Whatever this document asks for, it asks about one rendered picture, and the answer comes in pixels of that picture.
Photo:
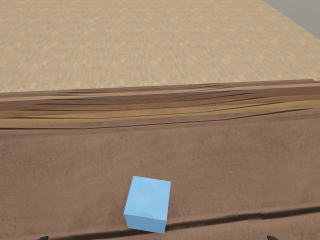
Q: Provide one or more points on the carton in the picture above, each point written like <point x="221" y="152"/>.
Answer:
<point x="147" y="204"/>

